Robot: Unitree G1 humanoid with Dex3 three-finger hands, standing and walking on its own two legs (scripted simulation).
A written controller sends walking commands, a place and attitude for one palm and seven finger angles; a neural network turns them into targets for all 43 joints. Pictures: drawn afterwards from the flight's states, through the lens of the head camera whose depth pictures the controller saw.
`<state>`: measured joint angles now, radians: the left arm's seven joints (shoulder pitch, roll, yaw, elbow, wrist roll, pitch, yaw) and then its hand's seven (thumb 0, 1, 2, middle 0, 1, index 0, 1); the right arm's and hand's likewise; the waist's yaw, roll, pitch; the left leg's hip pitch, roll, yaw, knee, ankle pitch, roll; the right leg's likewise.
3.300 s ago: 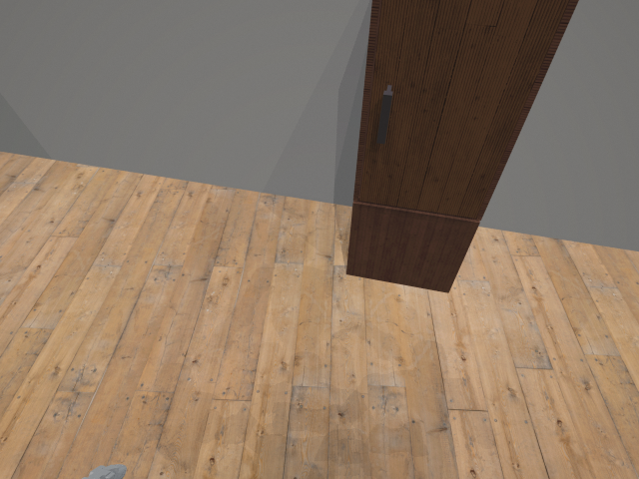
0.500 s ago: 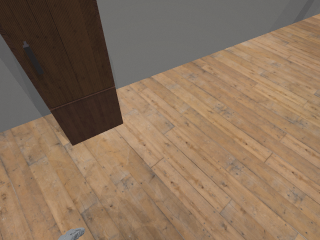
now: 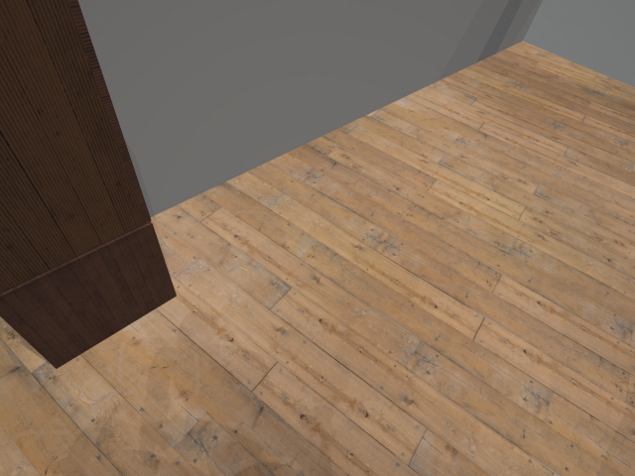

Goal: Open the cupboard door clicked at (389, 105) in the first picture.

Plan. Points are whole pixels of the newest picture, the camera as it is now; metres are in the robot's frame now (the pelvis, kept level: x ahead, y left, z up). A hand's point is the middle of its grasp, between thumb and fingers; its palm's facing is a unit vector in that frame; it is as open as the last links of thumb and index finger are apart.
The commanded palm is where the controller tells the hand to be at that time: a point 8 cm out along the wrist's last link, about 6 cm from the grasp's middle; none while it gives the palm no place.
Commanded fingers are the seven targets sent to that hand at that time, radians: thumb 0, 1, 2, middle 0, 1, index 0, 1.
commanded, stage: turn to face it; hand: left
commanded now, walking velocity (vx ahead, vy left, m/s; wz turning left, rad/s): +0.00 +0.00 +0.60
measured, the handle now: out of the picture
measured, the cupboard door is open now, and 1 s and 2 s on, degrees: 0 0 0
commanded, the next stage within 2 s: take the last steps up to it in 1.34 s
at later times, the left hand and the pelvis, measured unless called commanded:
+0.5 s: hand (185, 472) +0.15 +0.18 -0.15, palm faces +0.20 -0.96 -0.20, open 7.2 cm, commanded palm none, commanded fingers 0.00 0.90 0.90 -0.20 -0.30 -0.20 -0.30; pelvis +0.07 -0.01 +0.00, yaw +11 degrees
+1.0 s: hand out of the picture +0.07 +0.23 -0.15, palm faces +0.47 -0.83 -0.29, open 7.4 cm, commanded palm none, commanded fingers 0.00 0.90 0.90 -0.20 -0.30 -0.20 -0.30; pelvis +0.08 -0.01 +0.00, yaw +27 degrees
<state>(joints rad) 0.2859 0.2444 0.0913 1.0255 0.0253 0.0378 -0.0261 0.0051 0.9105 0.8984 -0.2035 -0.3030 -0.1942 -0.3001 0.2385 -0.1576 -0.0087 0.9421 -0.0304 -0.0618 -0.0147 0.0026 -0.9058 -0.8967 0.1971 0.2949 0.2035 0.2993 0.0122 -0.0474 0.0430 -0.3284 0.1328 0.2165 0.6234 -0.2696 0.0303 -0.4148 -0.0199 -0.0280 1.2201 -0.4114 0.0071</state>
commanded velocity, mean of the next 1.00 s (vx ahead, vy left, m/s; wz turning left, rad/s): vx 0.00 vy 0.00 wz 0.60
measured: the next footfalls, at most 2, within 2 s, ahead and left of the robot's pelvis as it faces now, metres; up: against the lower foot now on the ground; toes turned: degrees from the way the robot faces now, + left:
right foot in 0.26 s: +0.13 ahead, -0.13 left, +0.00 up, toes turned -5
left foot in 0.60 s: +0.11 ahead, +0.14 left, +0.00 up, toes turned +23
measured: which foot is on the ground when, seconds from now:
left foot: down 0.00-0.28, up 0.30-0.58, down 0.60-1.00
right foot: up 0.00-0.24, down 0.26-0.60, up 0.62-1.00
